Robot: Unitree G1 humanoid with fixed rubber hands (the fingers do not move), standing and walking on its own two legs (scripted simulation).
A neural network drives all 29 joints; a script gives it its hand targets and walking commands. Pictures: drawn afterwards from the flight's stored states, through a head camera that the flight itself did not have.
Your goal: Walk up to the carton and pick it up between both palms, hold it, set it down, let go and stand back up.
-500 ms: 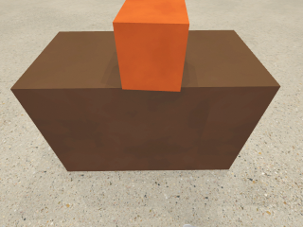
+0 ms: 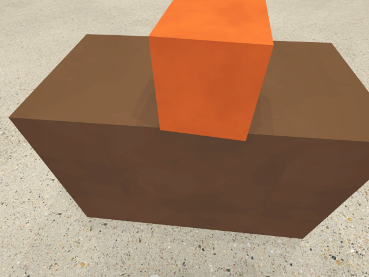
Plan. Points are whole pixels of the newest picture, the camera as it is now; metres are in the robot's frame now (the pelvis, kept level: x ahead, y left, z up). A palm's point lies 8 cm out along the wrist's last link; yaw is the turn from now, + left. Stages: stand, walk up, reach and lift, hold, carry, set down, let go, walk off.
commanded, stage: walk up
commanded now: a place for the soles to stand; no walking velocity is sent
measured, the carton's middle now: (210, 66) +0.64 -0.02 +0.14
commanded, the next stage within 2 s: none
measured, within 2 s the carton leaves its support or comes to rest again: neither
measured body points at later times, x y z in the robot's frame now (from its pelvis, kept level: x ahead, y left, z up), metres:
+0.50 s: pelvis +0.15 -0.03 +0.00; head +0.16 -0.05 +0.44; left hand +0.20 +0.30 -0.10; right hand +0.22 -0.35 -0.13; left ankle +0.22 +0.10 -0.68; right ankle +0.17 -0.15 -0.71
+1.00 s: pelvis +0.22 +0.00 -0.01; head +0.25 -0.01 +0.44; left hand +0.31 +0.30 -0.13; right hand +0.32 -0.31 -0.14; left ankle +0.29 +0.12 -0.71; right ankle +0.23 -0.13 -0.71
